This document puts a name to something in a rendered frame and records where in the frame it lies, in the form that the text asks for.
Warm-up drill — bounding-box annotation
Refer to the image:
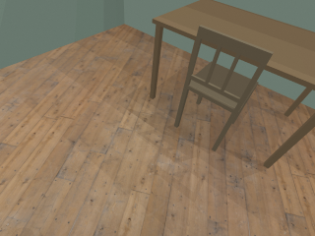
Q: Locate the chair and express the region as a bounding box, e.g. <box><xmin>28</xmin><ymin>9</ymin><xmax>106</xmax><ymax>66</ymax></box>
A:
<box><xmin>174</xmin><ymin>25</ymin><xmax>274</xmax><ymax>151</ymax></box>

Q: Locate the table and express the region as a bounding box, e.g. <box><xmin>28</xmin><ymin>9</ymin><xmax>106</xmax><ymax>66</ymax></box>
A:
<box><xmin>150</xmin><ymin>0</ymin><xmax>315</xmax><ymax>169</ymax></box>

